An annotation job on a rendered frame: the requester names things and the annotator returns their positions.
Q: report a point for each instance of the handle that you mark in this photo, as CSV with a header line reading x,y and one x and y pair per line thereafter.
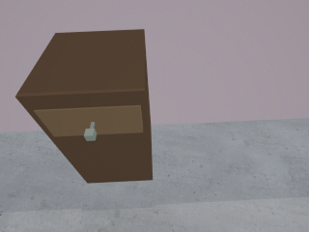
x,y
90,134

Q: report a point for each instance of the cabinet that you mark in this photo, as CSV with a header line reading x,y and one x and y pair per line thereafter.
x,y
96,69

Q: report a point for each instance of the drawer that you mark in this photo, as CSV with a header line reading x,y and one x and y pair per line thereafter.
x,y
108,119

